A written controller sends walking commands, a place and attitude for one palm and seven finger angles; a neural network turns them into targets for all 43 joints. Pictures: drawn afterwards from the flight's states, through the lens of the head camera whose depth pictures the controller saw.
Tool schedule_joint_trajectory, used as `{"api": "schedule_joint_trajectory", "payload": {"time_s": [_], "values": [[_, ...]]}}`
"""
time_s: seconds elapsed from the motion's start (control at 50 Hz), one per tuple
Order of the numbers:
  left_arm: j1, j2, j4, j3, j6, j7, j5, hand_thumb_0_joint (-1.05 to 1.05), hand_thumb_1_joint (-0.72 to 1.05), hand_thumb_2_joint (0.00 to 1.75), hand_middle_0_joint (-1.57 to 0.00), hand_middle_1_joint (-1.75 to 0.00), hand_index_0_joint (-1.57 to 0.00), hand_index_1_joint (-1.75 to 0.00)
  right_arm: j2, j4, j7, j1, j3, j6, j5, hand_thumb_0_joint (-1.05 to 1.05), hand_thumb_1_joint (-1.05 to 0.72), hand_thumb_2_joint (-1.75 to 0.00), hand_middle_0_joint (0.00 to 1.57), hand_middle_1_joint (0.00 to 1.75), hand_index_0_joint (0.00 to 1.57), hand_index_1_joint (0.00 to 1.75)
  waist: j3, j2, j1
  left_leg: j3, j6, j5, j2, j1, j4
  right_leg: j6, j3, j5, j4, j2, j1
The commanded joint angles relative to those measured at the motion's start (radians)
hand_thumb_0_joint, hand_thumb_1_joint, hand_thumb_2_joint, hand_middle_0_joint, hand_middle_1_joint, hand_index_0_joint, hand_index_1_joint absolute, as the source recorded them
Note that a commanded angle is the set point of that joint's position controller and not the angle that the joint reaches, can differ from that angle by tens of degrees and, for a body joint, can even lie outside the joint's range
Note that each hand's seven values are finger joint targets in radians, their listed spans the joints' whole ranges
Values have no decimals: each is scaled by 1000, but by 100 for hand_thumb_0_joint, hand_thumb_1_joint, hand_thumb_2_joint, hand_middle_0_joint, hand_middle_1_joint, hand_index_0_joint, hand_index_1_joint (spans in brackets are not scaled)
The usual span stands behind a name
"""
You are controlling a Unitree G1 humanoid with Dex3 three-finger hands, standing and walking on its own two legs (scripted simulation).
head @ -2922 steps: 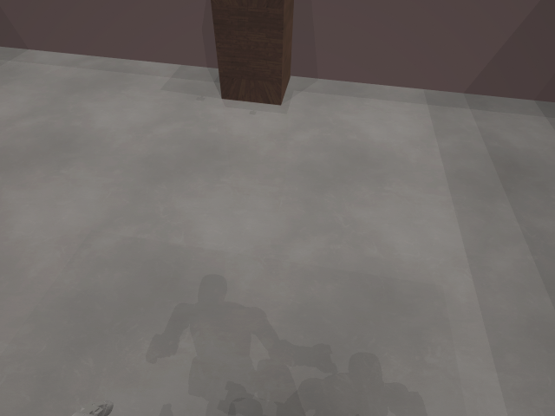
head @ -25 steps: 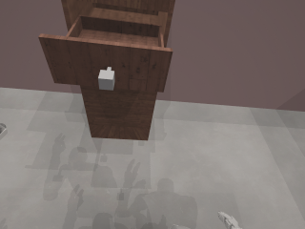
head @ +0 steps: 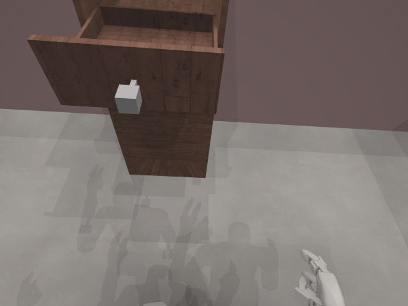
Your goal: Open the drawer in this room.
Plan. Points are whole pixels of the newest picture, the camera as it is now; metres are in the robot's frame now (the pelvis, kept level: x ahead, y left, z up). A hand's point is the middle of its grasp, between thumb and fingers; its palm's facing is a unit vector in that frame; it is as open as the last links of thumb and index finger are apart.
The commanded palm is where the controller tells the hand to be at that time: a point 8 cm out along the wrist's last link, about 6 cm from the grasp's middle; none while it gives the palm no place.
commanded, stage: stop stepping back and stand still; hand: left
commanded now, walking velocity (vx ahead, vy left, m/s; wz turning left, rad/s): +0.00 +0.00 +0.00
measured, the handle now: (131, 93) +0.50 +0.20 +0.11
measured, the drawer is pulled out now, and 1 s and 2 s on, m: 0.29 0.29 0.29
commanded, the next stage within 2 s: let the arm hang, fingers relaxed in 0.30 s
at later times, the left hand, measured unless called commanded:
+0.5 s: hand (55, 215) +0.23 +0.25 +0.10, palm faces +0.23 -0.85 -0.48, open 7.4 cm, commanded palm none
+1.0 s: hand out of the picture -0.16 +0.18 -0.15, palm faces +0.14 -0.95 -0.27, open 7.3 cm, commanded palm none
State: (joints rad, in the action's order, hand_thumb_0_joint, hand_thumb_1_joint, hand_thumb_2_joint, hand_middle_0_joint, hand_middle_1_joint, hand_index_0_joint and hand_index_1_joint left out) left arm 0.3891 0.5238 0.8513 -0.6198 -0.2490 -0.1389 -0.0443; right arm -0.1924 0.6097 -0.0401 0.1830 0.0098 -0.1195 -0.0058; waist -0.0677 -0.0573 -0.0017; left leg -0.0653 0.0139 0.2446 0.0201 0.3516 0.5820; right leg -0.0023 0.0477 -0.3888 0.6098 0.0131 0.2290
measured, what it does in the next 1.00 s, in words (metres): shifts its weight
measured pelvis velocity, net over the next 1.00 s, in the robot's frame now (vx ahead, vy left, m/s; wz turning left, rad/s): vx -0.05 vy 0.00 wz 0.09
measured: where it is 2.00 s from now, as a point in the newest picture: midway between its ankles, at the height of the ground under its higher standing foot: outside the picture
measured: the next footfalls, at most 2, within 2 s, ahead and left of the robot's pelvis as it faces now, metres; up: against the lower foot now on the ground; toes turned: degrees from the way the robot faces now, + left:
none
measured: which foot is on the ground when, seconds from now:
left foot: down 0.00-1.00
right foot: down 0.00-1.00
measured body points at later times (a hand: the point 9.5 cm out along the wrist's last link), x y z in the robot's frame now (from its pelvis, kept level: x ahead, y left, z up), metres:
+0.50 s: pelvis -0.02 +0.01 +0.00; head +0.00 -0.01 +0.45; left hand +0.21 +0.30 +0.12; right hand +0.14 -0.26 -0.11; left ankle +0.04 +0.11 -0.73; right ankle -0.04 -0.11 -0.72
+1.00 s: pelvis -0.05 +0.00 +0.01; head -0.03 -0.02 +0.46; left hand -0.17 +0.23 -0.13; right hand -0.03 -0.22 -0.16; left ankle +0.04 +0.12 -0.73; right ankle -0.04 -0.12 -0.73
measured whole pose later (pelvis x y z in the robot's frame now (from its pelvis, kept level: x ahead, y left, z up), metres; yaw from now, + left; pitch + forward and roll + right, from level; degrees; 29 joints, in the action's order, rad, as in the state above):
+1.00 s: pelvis -0.05 +0.00 +0.01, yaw +5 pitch -2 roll -1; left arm 0.43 0.18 -1.13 -0.02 0.03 -0.03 0.02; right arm -0.16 1.07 -0.03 0.27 0.03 0.06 0.02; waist -0.08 0.06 -0.01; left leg 0.01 0.01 0.10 0.00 0.32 0.43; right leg -0.01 0.05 -0.26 0.47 0.00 0.18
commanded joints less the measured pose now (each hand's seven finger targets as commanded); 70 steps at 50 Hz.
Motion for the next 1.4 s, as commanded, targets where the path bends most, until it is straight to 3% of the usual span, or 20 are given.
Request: {"api": "schedule_joint_trajectory", "payload": {"time_s": [0.0,0.1,0.2,0.36,0.38,0.42,0.48,0.52,0.54,0.56,0.6,0.68,0.72,0.82,0.96,1.04,1.14,1.22,1.3,1.38], "values": [[-59,240,131,-206,-83,-42,-19,0,90,90,-20,-30,-20,-30,-115,-116,6,-44,41,-56,-19,0,-90,-90,20,30,20,30,262,227,13,91,13,-341,118,-132,-75,-14,-54,386,-177,28,-139],[-58,226,-123,-222,-50,-32,-44,0,90,90,-20,-30,-20,-30,-105,-96,6,-41,45,-8,-37,0,-90,-90,20,30,20,30,233,-37,37,34,-30,-151,36,-71,64,-48,-150,807,-213,152,-172],[-24,191,-209,-156,-17,-7,-42,0,90,90,-20,-30,-20,-30,-115,-114,-2,-66,44,14,-40,0,-90,-90,20,30,20,30,150,-59,27,48,-8,-247,52,-126,-38,-7,-73,636,-236,95,-92],[-4,190,206,-68,-54,-7,-19,0,90,90,-20,-30,-20,-30,-119,-160,-11,-83,31,-26,-14,0,-90,-90,20,30,20,30,180,166,4,90,19,-316,84,-154,-138,14,-42,362,-218,31,-74],[37,-131,-885,499,110,115,44,0,90,90,-20,-30,-20,-30,-342,86,51,-112,77,-96,-46,0,-90,-90,20,30,20,30,85,197,65,152,28,-438,140,-71,-28,-13,19,364,46,99,107],[65,-195,-943,483,251,133,64,0,90,90,-20,-30,-20,-30,-243,114,50,-35,66,20,-3,0,-90,-90,20,30,20,30,165,296,32,212,88,-361,203,-27,-144,8,-26,-58,126,35,111],[-20,-160,-1056,521,246,133,78,0,90,90,-20,-30,-20,-30,-234,90,44,-56,45,57,30,0,-90,-90,20,30,20,30,195,109,6,307,140,-256,211,62,-152,1,-79,-108,149,15,57],[-19,-132,-1199,523,236,131,87,0,90,90,-20,-30,-20,-30,-203,102,38,-75,35,72,29,0,-90,-90,20,30,20,30,226,-124,-26,209,69,-191,118,79,-35,-19,-120,161,-86,65,-90],[-45,-117,-1273,530,237,127,87,0,90,90,-20,-30,-20,-30,-141,107,40,-63,25,84,23,0,-90,-90,20,30,20,30,213,-241,-7,130,14,-61,28,64,30,-51,-227,247,-181,170,-35],[-82,-101,-1341,538,242,129,78,0,90,90,-20,-30,-20,-30,-127,126,42,-37,25,101,25,0,-90,-90,20,30,20,30,164,-213,18,75,-12,93,-23,37,90,-109,-278,307,-228,258,34],[-190,-127,-1448,559,258,120,71,0,90,90,-20,-30,-20,-30,-141,177,32,-27,33,132,33,0,-90,-90,20,30,20,30,109,-160,39,67,-14,138,-19,-41,140,-140,-229,231,-242,218,130],[-107,-194,-1645,573,260,116,51,0,90,90,-20,-30,-20,-30,-138,255,19,19,21,126,30,0,-90,-90,20,30,20,30,104,242,20,198,34,-235,97,-127,-118,-35,-90,176,-127,60,47],[-37,-232,-1733,563,274,111,56,0,90,90,-20,-30,-20,-30,-128,294,17,18,30,143,35,0,-90,-90,20,30,20,30,46,327,2,260,42,184,113,-6,-266,-41,-61,-28,-153,21,-11],[56,-269,-1871,574,274,119,62,0,90,90,-20,-30,-20,-30,-119,346,6,64,47,158,31,0,-90,-90,20,30,20,30,33,263,-11,291,47,377,120,19,-388,-37,-24,-9,-146,-6,-47],[32,-264,-1945,590,245,110,55,0,90,90,-20,-30,-20,-30,-47,425,10,142,40,151,18,0,-90,-90,20,30,20,30,26,-20,31,151,12,29,49,-202,-196,-55,-134,-72,-343,89,121],[4,-265,-1956,590,253,101,56,0,90,90,-20,-30,-20,-30,-27,466,14,173,37,164,19,0,-90,-90,20,30,20,30,-66,-65,45,114,2,17,37,-231,-121,-64,-155,-219,-406,105,257],[-40,-277,-1953,584,261,96,59,0,90,90,-20,-30,-20,-30,12,497,13,228,31,169,28,0,-90,-90,20,30,20,30,-143,-3,58,88,-2,45,34,-198,-59,-82,-167,-308,-403,118,353],[1,-305,-1964,575,266,100,57,0,90,90,-20,-30,-20,-30,0,491,5,211,27,152,38,0,-90,-90,20,30,20,30,-171,148,20,221,24,230,87,-8,-288,-52,-105,-163,-260,32,176],[53,-323,-1969,562,277,103,65,0,90,90,-20,-30,-20,-30,-19,474,0,174,41,149,40,0,-90,-90,20,30,20,30,-129,204,-23,273,37,395,102,122,-405,-36,-57,-88,-165,-6,19],[77,-334,-1971,562,266,105,61,0,90,90,-20,-30,-20,-30,-13,465,-2,168,46,140,36,0,-90,-90,20,30,20,30,0,167,-33,241,34,263,93,31,-386,-39,-53,32,-173,6,-57]]}}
